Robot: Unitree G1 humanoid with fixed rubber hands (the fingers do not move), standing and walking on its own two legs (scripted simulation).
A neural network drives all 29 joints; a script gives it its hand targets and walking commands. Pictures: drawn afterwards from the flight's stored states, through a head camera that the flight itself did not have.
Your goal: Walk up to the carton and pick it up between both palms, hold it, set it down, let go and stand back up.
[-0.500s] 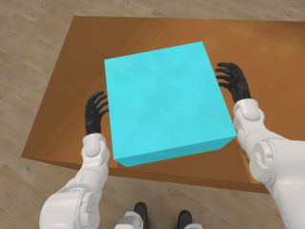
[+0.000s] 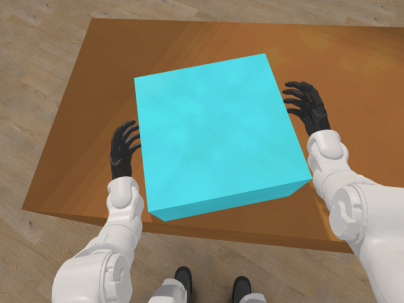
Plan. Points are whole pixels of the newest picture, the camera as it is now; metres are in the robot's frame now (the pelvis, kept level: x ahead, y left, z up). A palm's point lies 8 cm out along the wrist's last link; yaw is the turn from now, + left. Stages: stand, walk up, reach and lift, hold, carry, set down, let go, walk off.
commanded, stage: set down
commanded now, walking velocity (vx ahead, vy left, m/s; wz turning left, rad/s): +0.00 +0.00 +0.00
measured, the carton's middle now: (214, 138) +0.47 +0.05 -0.09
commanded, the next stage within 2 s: none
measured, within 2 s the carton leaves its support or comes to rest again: neither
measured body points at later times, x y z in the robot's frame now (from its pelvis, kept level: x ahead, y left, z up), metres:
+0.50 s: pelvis +0.00 +0.00 +0.00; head +0.18 -0.01 +0.41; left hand +0.38 +0.23 -0.05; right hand +0.50 -0.15 -0.02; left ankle +0.01 +0.13 -0.70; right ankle +0.01 -0.11 -0.70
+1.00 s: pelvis -0.03 -0.01 -0.02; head +0.14 -0.04 +0.39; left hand +0.38 +0.25 -0.03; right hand +0.50 -0.20 -0.01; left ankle +0.01 +0.13 -0.70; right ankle +0.01 -0.11 -0.70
